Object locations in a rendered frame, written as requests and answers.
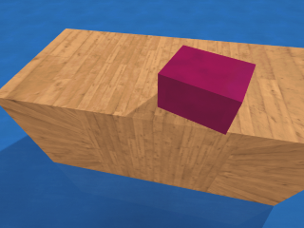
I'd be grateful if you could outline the pedestal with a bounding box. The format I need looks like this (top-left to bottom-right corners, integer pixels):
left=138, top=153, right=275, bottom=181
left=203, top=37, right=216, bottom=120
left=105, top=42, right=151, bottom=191
left=0, top=28, right=304, bottom=206

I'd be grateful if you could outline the carton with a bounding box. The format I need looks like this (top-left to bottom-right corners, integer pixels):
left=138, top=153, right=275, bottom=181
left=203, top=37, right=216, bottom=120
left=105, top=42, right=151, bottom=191
left=157, top=45, right=256, bottom=135

